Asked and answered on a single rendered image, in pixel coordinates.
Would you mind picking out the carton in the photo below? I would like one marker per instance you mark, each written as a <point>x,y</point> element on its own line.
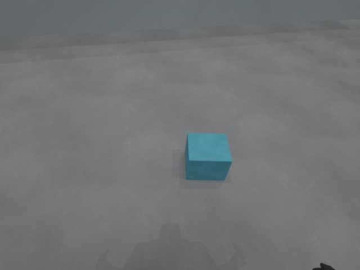
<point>207,156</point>

